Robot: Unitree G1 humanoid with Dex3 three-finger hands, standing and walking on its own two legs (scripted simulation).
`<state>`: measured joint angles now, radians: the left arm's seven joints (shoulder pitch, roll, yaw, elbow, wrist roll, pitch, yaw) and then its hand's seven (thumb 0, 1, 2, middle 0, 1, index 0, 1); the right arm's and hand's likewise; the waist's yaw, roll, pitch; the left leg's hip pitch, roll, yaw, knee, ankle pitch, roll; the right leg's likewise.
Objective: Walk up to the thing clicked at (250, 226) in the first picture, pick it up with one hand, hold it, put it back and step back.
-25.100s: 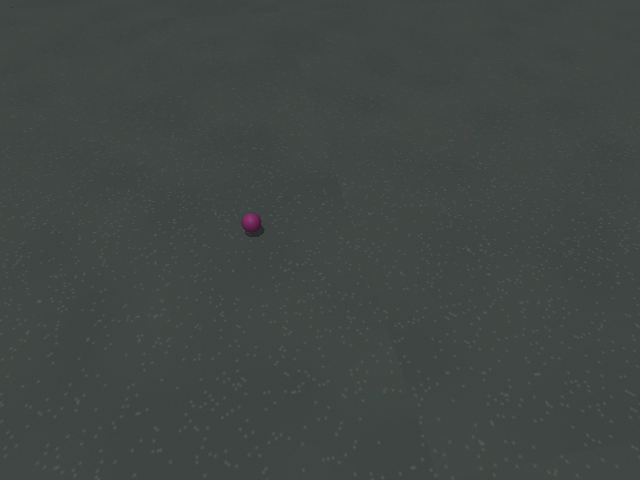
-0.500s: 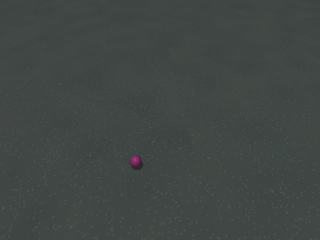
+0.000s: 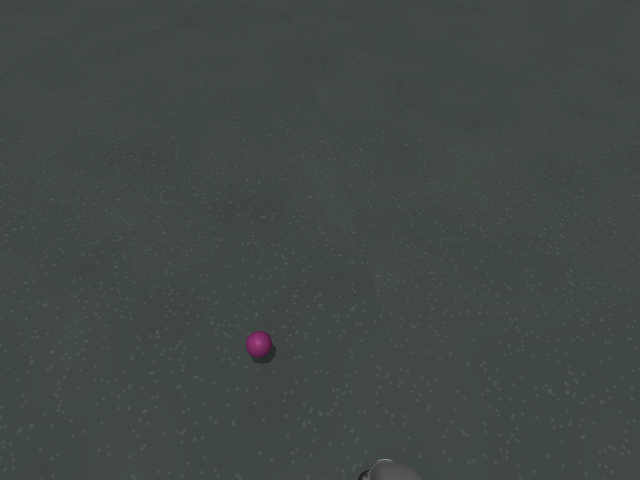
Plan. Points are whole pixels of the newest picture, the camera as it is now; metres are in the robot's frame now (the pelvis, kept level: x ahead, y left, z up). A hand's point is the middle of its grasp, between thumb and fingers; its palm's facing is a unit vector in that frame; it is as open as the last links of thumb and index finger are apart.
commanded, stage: walk up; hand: left
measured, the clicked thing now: (258, 344) +0.64 +0.18 -0.72
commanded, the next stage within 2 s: stand in 1.86 s
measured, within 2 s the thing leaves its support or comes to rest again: neither
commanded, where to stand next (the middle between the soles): +0.28 -0.05 m, yaw +1 degrees
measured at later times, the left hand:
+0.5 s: hand (138, 456) +0.20 +0.27 -0.16, palm faces -0.02 -0.94 -0.33, open 7.4 cm
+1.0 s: hand (167, 386) +0.30 +0.24 -0.14, palm faces +0.00 -0.93 -0.36, open 7.4 cm
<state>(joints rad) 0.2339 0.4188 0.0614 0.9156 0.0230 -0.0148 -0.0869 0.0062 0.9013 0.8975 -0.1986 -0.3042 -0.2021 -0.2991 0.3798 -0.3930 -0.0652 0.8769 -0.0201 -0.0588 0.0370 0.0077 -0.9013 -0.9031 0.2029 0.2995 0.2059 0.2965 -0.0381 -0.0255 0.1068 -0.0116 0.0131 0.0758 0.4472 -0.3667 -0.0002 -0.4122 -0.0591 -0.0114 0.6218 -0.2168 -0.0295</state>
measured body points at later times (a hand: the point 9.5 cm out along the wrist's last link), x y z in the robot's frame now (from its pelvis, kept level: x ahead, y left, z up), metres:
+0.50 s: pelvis +0.15 +0.00 -0.01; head +0.17 +0.03 +0.44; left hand +0.20 +0.32 -0.14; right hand +0.22 -0.32 -0.10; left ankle +0.21 +0.12 -0.73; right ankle +0.13 -0.12 -0.71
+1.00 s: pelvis +0.20 -0.02 +0.00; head +0.21 -0.03 +0.45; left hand +0.30 +0.29 -0.12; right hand +0.30 -0.31 -0.13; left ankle +0.21 +0.12 -0.73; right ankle +0.21 -0.15 -0.73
